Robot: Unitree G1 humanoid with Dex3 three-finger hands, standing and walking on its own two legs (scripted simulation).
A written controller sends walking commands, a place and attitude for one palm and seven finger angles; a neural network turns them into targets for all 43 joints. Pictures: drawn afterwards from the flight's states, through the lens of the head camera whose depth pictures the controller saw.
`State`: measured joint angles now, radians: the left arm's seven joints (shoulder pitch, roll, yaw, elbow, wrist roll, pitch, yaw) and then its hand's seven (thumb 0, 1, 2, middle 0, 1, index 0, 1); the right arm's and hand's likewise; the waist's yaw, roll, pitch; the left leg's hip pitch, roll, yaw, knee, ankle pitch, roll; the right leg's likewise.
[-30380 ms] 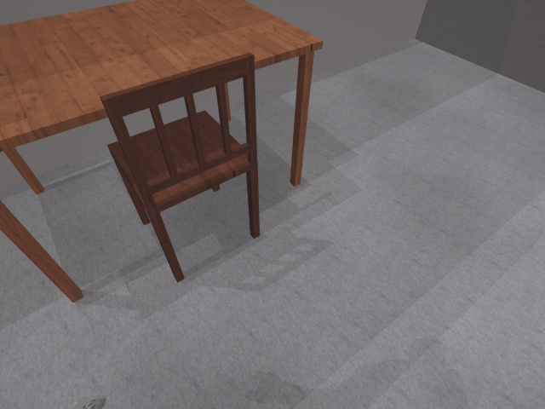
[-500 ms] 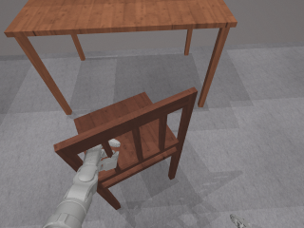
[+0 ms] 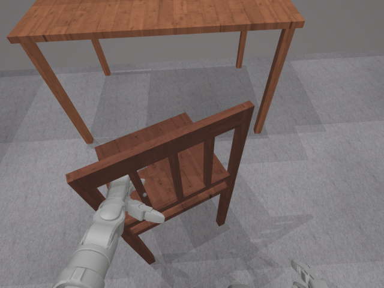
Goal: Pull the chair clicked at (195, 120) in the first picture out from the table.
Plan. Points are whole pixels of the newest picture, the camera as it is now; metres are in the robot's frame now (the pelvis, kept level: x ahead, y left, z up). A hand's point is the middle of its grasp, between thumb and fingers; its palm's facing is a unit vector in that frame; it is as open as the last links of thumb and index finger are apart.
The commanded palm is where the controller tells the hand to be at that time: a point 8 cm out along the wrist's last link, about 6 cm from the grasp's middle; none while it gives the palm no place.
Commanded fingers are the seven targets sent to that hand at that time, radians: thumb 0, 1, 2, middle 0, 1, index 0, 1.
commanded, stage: open the thumb and straighten the fingers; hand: left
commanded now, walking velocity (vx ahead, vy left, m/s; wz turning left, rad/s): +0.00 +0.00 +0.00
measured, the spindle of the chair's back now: (176, 177) +0.40 +0.05 -0.08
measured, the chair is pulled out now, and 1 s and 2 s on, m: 0.52 0.52 0.52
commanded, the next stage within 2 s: draw the fingers out of the gap in 0.16 s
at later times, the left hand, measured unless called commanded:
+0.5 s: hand (141, 213) +0.29 +0.12 -0.04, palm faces -0.08 -0.97 -0.21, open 17.4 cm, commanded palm +0.27 +0.17 -0.02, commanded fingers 0.00 -0.55 0.20 0.00 0.00 0.00 0.00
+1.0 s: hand (134, 255) +0.20 +0.12 -0.04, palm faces -0.07 -0.97 -0.21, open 17.5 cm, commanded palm +0.19 +0.17 -0.02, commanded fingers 0.00 -0.55 0.20 0.00 0.00 0.00 0.00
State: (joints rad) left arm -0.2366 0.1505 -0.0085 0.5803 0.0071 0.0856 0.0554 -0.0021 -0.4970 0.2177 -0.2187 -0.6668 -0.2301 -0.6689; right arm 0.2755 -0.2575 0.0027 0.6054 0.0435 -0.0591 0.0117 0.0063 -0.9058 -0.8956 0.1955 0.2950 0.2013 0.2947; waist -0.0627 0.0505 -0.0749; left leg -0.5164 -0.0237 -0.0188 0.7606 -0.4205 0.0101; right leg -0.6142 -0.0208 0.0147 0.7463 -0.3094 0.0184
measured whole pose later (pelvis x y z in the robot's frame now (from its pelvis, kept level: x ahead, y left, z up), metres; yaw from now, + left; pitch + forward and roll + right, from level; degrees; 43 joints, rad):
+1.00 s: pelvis +0.00 -0.01 -0.02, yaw +2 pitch +10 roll -1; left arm 0.38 0.19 -0.11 -0.05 0.01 0.18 0.02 -0.01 -0.54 0.20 -0.02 0.00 0.00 0.00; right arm 0.26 -0.25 0.03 0.45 0.04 -0.12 -0.03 0.01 -0.90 -0.90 0.20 0.30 0.20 0.30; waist -0.04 0.07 -0.12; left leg -0.59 -0.02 -0.07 0.92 -0.50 0.00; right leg -0.67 -0.02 -0.04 0.89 -0.40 0.01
